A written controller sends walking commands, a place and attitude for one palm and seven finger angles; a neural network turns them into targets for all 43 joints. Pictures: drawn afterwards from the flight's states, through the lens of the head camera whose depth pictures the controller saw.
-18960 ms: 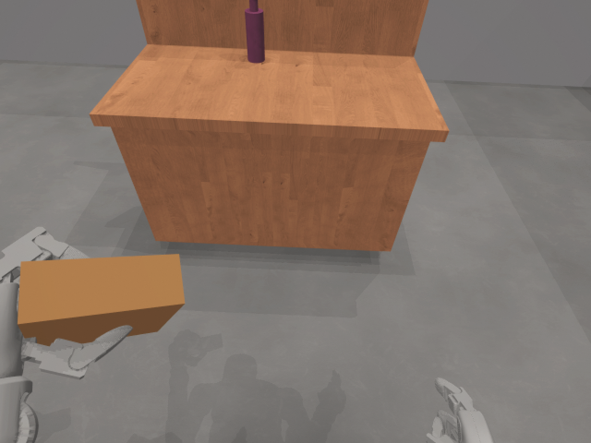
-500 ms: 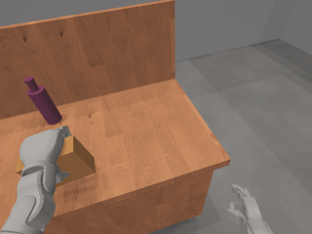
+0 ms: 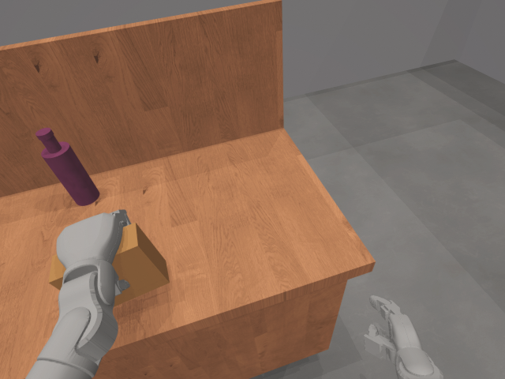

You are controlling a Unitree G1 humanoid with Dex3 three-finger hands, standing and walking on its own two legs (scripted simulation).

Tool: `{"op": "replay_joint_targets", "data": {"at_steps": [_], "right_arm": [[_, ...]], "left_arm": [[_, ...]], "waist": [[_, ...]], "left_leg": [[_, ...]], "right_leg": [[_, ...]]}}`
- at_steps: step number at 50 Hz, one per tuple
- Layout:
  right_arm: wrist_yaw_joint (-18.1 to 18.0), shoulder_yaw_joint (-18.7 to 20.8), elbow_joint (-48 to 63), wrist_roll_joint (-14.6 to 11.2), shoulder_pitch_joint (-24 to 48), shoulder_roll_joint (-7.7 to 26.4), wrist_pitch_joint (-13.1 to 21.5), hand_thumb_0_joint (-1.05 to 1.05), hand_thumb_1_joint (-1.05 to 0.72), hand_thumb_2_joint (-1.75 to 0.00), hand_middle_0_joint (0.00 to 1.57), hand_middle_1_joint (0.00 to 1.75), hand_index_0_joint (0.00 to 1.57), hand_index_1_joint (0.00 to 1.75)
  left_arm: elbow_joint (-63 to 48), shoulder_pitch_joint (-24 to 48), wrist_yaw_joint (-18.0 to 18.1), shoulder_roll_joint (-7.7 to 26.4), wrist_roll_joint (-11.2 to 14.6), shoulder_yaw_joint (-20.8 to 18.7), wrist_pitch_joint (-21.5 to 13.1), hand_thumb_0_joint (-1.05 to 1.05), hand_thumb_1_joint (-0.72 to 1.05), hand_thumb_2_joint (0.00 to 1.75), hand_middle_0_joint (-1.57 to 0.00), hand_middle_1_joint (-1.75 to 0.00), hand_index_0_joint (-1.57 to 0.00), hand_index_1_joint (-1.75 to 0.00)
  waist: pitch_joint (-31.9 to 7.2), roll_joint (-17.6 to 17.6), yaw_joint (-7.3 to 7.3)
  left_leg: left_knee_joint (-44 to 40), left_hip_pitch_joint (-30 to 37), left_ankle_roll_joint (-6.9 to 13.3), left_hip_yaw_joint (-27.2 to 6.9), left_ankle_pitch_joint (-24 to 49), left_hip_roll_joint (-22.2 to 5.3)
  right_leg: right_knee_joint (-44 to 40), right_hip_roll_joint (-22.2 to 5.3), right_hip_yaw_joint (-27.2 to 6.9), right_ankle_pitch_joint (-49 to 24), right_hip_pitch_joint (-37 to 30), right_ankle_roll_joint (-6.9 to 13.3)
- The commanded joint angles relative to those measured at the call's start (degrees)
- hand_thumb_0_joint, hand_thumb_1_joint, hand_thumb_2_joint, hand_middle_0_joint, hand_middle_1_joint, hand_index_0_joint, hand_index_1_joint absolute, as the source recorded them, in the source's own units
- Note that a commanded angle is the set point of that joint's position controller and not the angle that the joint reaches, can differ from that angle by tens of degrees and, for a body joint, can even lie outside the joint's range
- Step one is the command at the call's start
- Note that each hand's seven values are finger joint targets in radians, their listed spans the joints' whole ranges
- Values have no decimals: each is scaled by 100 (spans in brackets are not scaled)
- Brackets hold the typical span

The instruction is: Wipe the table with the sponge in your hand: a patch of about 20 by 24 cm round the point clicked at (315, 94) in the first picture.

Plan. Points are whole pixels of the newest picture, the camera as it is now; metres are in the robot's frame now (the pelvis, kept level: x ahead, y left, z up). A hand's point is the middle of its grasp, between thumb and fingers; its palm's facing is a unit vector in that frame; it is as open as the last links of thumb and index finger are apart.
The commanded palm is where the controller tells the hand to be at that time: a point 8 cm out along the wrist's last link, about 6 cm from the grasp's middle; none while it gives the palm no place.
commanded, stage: move the sponge above the wiping area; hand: left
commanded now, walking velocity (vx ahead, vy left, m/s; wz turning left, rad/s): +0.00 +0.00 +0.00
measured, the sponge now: (121, 276) +0.25 +0.28 +0.02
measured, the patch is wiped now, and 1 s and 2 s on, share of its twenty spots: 0.00 0.00 0.00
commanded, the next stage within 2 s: none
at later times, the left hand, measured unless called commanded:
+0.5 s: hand (127, 260) +0.27 +0.27 +0.05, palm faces -0.07 -0.10 -0.99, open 9.4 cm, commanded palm +0.25 +0.27 +0.11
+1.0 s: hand (126, 261) +0.27 +0.28 +0.03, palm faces -0.08 -0.12 -0.99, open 9.4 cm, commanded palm +0.25 +0.27 +0.11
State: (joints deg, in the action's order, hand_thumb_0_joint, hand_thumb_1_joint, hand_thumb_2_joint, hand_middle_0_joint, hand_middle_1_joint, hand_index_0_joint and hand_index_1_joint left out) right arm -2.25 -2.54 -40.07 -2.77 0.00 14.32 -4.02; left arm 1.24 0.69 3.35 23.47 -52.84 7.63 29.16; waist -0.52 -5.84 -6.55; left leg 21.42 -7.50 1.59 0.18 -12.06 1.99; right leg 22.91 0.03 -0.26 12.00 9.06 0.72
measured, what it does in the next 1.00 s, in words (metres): stands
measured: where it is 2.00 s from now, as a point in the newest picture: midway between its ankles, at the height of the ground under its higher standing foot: outside the picture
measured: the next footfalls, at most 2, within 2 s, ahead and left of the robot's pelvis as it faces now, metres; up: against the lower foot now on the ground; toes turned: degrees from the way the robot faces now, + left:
none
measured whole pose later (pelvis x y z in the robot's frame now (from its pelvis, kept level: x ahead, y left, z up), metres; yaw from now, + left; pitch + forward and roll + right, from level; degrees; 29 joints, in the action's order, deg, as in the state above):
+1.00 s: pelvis +0.00 +0.00 +0.00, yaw +0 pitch +0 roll +0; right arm -3.9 -0.1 -40.6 -3.3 -4.3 15.4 -2.5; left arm 12.7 3.9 4.4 23.4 -53.1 7.1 19.2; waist -1.4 -4.7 -5.3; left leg 24.1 -10.6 1.6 -0.1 -13.4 1.8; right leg 24.6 0.3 -0.1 12.9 11.6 0.8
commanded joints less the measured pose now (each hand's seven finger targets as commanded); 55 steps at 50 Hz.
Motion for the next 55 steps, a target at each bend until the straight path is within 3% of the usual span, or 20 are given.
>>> {"op": "replay_joint_targets", "data": {"at_steps": [1,2,3,7,8,9,12,18,24,25,27,28,32,33,37,43,46,51,52,55], "right_arm": [[-65,227,1067,-9,1160,645,248,0,-90,-90,20,30,20,30],[-105,228,1022,18,1191,674,243,0,-90,-90,20,30,20,30],[-131,229,1058,38,1093,608,280,0,-90,-90,20,30,20,30],[-181,307,933,112,959,587,411,0,-90,-90,20,30,20,30],[-195,326,945,106,873,525,455,0,-90,-90,20,30,20,30],[-192,348,845,95,835,557,472,0,-90,-90,20,30,20,30],[-160,362,799,51,963,609,445,0,-90,-90,20,30,20,30],[-172,303,898,-83,1094,655,345,0,-90,-90,20,30,20,30],[-229,332,905,-41,882,673,363,0,-90,-90,20,30,20,30],[-240,337,927,-32,857,651,392,0,-90,-90,20,30,20,30],[-263,369,817,-2,760,709,406,0,-90,-90,20,30,20,30],[-271,398,863,-2,685,636,431,0,-90,-90,20,30,20,30],[-278,431,710,-34,619,690,455,0,-90,-90,20,30,20,30],[-273,422,781,-50,613,650,468,0,-90,-90,20,30,20,30],[-266,443,739,-90,665,719,468,0,-90,-90,20,30,20,30],[-178,440,939,-103,661,715,448,0,-90,-90,20,30,20,30],[-171,425,894,-83,651,711,424,0,-90,-90,20,30,20,30],[-171,460,908,0,632,627,511,0,-90,-90,20,30,20,30],[-177,461,853,21,637,660,507,0,-90,-90,20,30,20,30],[-173,409,789,-15,711,613,474,0,-90,-90,20,30,20,30]], "left_arm": [[-1077,1222,-106,1153,-223,-451,-198,0,10,130,-120,-160,-120,-160],[-1232,1485,-83,1463,-275,-714,-335,0,10,130,-120,-160,-120,-160],[-1333,1741,-74,1198,-327,-458,-498,0,10,130,-120,-160,-120,-160],[-1498,1819,293,1695,-469,-1051,-1127,0,10,130,-120,-160,-120,-160],[-1434,1848,381,1361,-464,-807,-1193,0,10,130,-120,-160,-120,-160],[-1169,1848,488,1579,-520,-1026,-1218,0,10,130,-120,-160,-120,-160],[-836,1639,653,1512,-445,-1099,-1022,0,10,130,-120,-160,-120,-160],[-114,1558,418,968,-155,-483,-372,0,10,130,-120,-160,-120,-160],[-122,1942,200,1485,-278,-808,-708,0,10,130,-120,-160,-120,-160],[-213,2113,209,1302,-288,-642,-845,0,10,130,-120,-160,-120,-160],[-175,2315,344,1856,-384,-1165,-1056,0,10,130,-120,-160,-120,-160],[-197,2256,397,1538,-382,-933,-1147,0,10,130,-120,-160,-120,-160],[178,2426,688,1917,-453,-1348,-1224,0,10,130,-120,-160,-120,-160],[146,2526,709,1628,-417,-1080,-1202,0,10,130,-120,-160,-120,-160],[355,2260,734,1785,-266,-1265,-998,0,10,130,-120,-160,-120,-160],[128,1725,359,1027,-54,-531,-871,0,10,130,-120,-160,-120,-160],[146,1931,306,1171,-173,-590,-956,0,10,130,-120,-160,-120,-160],[-584,2381,617,1362,-450,-767,-1324,0,10,130,-120,-160,-120,-160],[-628,2343,732,1739,-475,-1153,-1323,0,10,130,-120,-160,-120,-160],[-264,2537,900,1418,-538,-907,-1120,0,10,130,-120,-160,-120,-160]], "waist": [[-1180,719,40],[-1171,595,48],[-1310,469,97],[-1539,46,-60],[-1566,46,7],[-1492,152,-5],[-1242,137,-65],[-1028,505,39],[-1449,764,87],[-1432,660,139],[-1431,525,70],[-1490,347,102],[-1332,164,59],[-1399,207,92],[-1439,206,53],[-1346,489,151],[-1238,674,158],[-1667,148,76],[-1697,-66,1],[-1469,68,56]], "left_leg": [[-108,109,64,-471,1403,24],[-106,188,68,-494,1276,7],[-61,235,98,-427,1346,24],[8,453,45,-528,1574,15],[47,450,65,-432,1620,0],[58,407,27,-442,1611,11],[-19,290,-17,-455,1496,25],[-138,-45,31,-322,1039,56],[54,-25,129,-314,1090,117],[57,-3,137,-277,1098,104],[75,18,113,-335,1073,116],[86,-4,132,-264,1094,99],[47,-77,71,-327,974,97],[41,-119,84,-287,970,88],[16,-106,60,-324,1078,84],[44,-72,93,-348,1238,21],[17,-92,87,-418,1117,10],[69,280,28,-486,1533,-59],[20,288,-25,-549,1532,-66],[-30,164,-92,-501,1450,-75]], "right_leg": [[-205,78,-403,-1198,-534,366],[-228,137,-538,-1018,-436,399],[-187,120,-391,-1103,-470,388],[-189,183,-645,-1252,-455,474],[-155,151,-462,-1319,-445,438],[-194,163,-528,-1295,-366,453],[-257,170,-651,-1192,-294,489],[-303,76,-400,-902,-389,357],[-185,76,-520,-1183,-508,316],[-182,63,-514,-1250,-458,304],[-193,126,-661,-1164,-392,365],[-142,99,-492,-1186,-430,343],[-213,148,-633,-905,-221,412],[-181,112,-482,-950,-288,375],[-164,113,-529,-1044,-365,386],[-127,87,-304,-1283,-333,331],[-167,97,-334,-1063,-165,332],[-51,132,-339,-1179,-207,401],[-43,177,-413,-1091,-259,443],[-87,157,-283,-981,-133,432]]}}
